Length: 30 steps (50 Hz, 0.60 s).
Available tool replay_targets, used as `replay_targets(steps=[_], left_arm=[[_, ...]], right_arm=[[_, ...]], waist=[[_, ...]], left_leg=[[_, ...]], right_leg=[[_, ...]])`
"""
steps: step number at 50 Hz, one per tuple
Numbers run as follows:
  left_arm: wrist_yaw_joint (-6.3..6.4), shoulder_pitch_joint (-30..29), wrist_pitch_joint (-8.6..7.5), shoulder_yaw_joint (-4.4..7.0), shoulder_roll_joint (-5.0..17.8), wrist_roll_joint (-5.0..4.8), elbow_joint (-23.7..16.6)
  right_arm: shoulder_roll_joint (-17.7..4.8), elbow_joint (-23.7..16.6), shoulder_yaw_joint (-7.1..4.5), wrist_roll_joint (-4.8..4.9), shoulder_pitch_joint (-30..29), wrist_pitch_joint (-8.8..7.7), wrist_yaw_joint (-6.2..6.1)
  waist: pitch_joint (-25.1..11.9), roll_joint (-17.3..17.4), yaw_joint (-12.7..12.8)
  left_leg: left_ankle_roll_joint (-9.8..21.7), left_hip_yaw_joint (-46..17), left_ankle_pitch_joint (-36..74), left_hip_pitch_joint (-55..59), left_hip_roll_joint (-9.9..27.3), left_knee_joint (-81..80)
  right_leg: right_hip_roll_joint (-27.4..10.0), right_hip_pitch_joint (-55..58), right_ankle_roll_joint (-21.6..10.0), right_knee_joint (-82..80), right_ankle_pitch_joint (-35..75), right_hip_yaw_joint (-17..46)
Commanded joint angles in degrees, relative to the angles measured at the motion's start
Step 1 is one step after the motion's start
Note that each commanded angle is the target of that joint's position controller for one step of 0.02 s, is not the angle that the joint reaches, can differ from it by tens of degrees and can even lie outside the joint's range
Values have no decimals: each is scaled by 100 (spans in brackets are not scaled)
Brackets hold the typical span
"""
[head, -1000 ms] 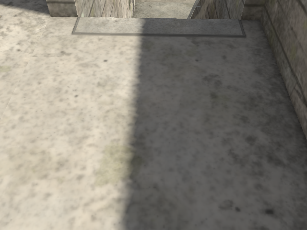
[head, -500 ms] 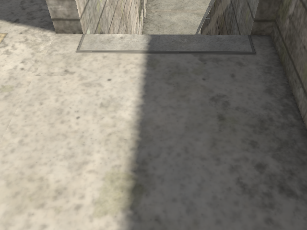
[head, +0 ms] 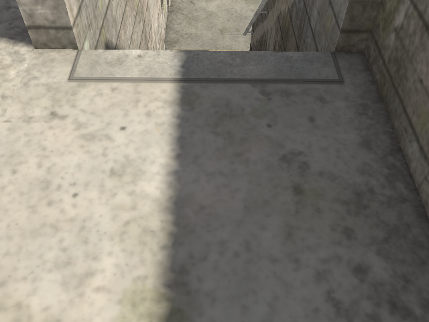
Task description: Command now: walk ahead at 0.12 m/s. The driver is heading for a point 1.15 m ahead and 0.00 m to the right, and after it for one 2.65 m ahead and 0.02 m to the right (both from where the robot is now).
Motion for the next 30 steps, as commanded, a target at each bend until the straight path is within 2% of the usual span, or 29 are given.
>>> replay_targets(steps=[1, 2, 4, 5, 7, 8, 9, 10, 11, 12, 15, 19, 24, 30], left_arm=[[66, 897, 187, 18, 119, 49, 56], [65, 761, 241, 41, 202, 37, 36], [68, 491, 317, 87, 326, 26, -11], [68, 416, 318, 105, 345, 42, -17], [68, 400, 297, 134, 360, 113, 36], [77, 490, 276, 145, 457, 152, 44], [100, 365, 270, 235, 895, 84, 61], [60, 322, 246, 219, 677, 47, 190], [25, 220, 210, 171, 407, 47, 193], [8, 126, 179, 151, 326, 67, 201], [1, 148, 88, 165, 329, 19, 276], [5, 303, 92, 170, 326, -6, 415], [-3, 336, 153, 165, 284, -13, 525], [-1, 326, 217, 161, 211, -11, 634]], right_arm=[[-766, -335, -121, 7, -431, -34, -107], [-834, -293, -138, 44, -336, 14, -132], [-847, -241, -144, 106, -256, 102, -174], [-795, -232, -128, 145, -284, 139, -192], [-540, -164, -40, 202, -159, 183, -214], [-414, -85, 5, 181, 80, 179, -208], [-438, -18, -31, 148, 564, 168, -211], [-337, 18, -15, 136, 568, 217, -259], [-400, 34, -29, 126, 433, 271, -298], [-420, 67, -41, 136, 394, 321, -327], [-419, 154, -44, 126, 399, 364, -343], [-386, 227, -48, 175, 300, 347, -323], [-318, 352, -49, 193, 340, 412, -334], [-309, 469, -64, 201, 368, 463, -362]], waist=[[-801, 690, 384], [-810, 685, 315], [-605, 697, 229], [-465, 668, 257], [-264, 492, 300], [-229, 274, 250], [-99, -375, -172], [-158, -805, -177], [-59, -698, -115], [-55, -561, -108], [-215, -218, -52], [-398, 30, 52], [-346, 184, 72], [-213, 214, 77]], left_leg=[[979, -621, 2370, -623, 1464, -575], [948, -727, 1491, -609, 1495, -635], [860, -985, -309, -721, 1522, -737], [767, -1061, -1014, -807, 1476, -694], [419, -1108, -1844, -876, 1215, -432], [176, -1060, -2000, -941, 1028, -159], [-29, -649, -1908, -1027, 542, 104], [-156, -264, -1526, -412, 366, 277], [-227, -234, -1291, -94, 375, 403], [-231, -248, -1174, 24, 414, 461], [-197, -342, -793, 98, 518, 495], [-226, -359, -270, 202, 559, 600], [-265, -361, -20, 320, 570, 688], [-291, -386, 36, 363, 594, 691]], right_leg=[[-48, 1518, 85, -1022, 606, -104], [-40, 1581, 88, -1242, 728, -102], [-7, 1676, 33, -1696, 773, -115], [41, 1801, -31, -2071, 839, -175], [76, 2140, -196, -2894, 923, -218], [-245, 2341, -312, -3192, 1324, 122], [-451, 2219, -540, -3202, 1429, 371], [-342, 1575, -620, -3455, 382, 370], [-199, 1265, -546, -3608, -92, 337], [-112, 1201, -439, -3611, -40, 259], [6, 1543, -367, -3336, 897, 106], [68, 1904, -418, -3056, 1743, 2], [123, 1957, -435, -2967, 1996, -64], [180, 1973, -417, -2977, 1970, -119]])
Keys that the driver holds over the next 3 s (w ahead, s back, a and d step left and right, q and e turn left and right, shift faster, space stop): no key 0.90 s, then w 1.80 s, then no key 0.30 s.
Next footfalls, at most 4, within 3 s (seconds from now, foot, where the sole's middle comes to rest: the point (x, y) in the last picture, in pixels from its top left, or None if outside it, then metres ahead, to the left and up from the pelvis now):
0.16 right None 0.13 -0.15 -0.78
1.70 left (197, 298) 0.55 0.06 -0.78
2.26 right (264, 211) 0.86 -0.18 -0.78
2.80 left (197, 146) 1.17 0.07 -0.78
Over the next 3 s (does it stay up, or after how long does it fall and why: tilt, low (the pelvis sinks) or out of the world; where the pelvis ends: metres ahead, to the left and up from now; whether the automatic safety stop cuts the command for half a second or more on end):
stays up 1.06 -0.02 0.00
